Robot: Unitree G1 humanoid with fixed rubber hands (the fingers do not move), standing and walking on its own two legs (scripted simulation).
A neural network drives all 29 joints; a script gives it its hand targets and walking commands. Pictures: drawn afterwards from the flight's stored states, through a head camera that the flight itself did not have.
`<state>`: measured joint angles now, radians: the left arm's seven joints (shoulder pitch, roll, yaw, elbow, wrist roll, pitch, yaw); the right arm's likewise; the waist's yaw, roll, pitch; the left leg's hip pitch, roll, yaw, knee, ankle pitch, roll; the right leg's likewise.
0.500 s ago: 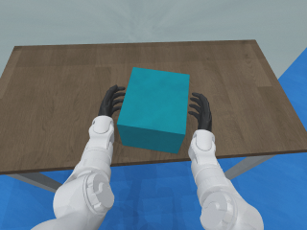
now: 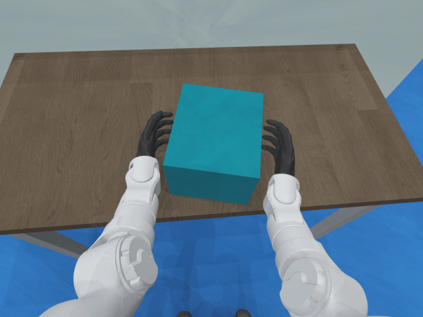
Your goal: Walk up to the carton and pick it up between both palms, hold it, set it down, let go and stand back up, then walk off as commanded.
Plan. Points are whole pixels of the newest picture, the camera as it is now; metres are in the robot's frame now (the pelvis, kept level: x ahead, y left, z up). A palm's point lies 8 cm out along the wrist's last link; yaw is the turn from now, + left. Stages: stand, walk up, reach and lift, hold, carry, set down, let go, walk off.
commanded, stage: set down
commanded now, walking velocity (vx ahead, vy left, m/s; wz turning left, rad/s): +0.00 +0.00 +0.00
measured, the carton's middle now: (215, 145) +0.45 +0.00 -0.03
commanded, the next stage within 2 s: none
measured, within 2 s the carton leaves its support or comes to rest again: neither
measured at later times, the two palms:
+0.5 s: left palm (146, 151) +0.42 +0.14 +0.00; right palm (284, 167) +0.38 -0.13 +0.01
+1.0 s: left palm (117, 185) +0.36 +0.19 -0.01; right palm (305, 197) +0.32 -0.15 +0.00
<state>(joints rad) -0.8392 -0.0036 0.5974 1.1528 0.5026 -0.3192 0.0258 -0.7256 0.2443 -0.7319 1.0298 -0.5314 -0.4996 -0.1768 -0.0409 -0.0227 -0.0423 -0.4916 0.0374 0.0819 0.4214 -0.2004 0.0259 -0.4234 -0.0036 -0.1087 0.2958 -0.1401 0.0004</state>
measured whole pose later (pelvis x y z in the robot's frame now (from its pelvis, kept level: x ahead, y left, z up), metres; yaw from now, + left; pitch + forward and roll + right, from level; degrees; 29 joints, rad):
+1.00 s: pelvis -0.05 +0.02 -0.02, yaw -1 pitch +15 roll -4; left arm -0.81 0.20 -0.01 1.41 -0.11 -0.37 0.05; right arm -0.71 -0.06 -0.13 1.32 0.14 -0.44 -0.18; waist -0.05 -0.01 -0.16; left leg -0.67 0.02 0.01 0.68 -0.27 0.04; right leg -0.60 0.00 -0.06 0.54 -0.20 0.03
